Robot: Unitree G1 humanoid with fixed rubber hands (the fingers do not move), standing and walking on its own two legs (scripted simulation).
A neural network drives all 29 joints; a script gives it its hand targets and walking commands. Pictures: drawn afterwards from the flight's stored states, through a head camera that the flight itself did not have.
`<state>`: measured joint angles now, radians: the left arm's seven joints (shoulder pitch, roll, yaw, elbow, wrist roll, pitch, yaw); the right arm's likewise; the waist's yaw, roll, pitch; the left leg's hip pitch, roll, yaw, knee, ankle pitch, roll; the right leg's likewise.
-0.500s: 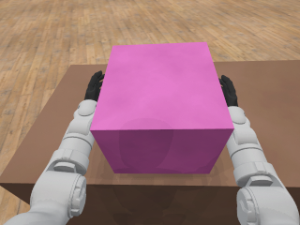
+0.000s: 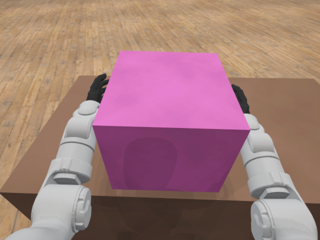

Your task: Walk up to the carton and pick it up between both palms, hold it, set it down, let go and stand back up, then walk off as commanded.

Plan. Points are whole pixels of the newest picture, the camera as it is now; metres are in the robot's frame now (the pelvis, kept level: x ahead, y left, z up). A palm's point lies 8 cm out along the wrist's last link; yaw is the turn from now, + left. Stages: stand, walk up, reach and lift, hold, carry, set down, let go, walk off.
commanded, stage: reach and lift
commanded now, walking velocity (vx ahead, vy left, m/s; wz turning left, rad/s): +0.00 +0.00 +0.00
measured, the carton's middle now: (167, 117) +0.41 +0.00 +0.13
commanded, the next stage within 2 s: hold in 1.26 s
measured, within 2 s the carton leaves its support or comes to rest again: neither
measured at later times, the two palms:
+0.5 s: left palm (89, 93) +0.39 +0.18 +0.22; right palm (242, 104) +0.39 -0.18 +0.20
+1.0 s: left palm (89, 93) +0.39 +0.18 +0.22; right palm (244, 103) +0.38 -0.18 +0.20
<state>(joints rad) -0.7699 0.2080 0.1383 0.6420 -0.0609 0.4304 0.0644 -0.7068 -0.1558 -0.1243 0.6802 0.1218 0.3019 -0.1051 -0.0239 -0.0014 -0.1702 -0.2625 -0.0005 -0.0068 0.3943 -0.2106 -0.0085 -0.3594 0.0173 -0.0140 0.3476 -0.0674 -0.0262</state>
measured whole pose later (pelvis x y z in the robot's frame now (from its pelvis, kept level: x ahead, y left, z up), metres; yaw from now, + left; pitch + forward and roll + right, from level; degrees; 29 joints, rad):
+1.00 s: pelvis +0.00 +0.00 +0.00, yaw +0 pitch +3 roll +0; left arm -0.78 0.19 0.21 0.42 0.02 0.68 0.02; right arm -0.74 -0.17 -0.12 0.52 0.18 0.51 -0.12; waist -0.04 -0.01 -0.17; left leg -0.23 0.00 -0.01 0.39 -0.21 -0.01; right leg -0.33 0.02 -0.01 0.34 -0.07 -0.03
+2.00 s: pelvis +0.00 +0.00 +0.00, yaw +0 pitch +3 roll +0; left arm -0.79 0.19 0.21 0.36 0.02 0.77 0.03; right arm -0.76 -0.19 -0.12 0.50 0.21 0.58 -0.12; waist -0.04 -0.01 -0.22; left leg -0.23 0.00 -0.01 0.39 -0.21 -0.01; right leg -0.32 0.02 -0.01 0.34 -0.06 -0.03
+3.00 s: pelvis +0.00 +0.00 +0.00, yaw +0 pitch +3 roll +0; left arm -0.79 0.19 0.21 0.35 0.02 0.78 0.04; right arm -0.77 -0.19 -0.12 0.50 0.21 0.59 -0.12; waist -0.04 0.00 -0.23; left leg -0.23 0.00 -0.01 0.39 -0.21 -0.01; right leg -0.32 0.02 -0.01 0.34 -0.06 -0.03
